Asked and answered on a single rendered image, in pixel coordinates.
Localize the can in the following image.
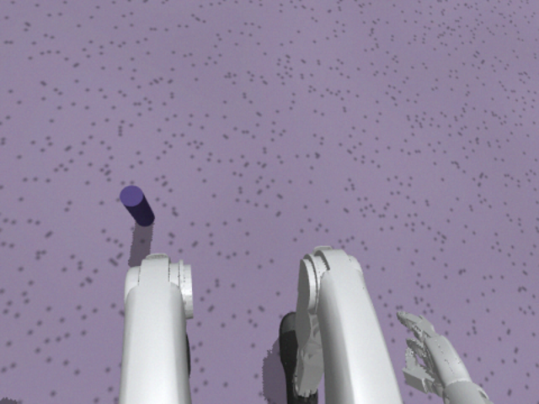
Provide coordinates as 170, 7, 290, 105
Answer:
120, 185, 155, 226

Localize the right robot hand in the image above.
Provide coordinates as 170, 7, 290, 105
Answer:
397, 311, 472, 398

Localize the right robot foot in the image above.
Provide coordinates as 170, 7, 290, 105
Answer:
279, 312, 318, 404

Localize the right robot arm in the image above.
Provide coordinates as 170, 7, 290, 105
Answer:
442, 381, 493, 404

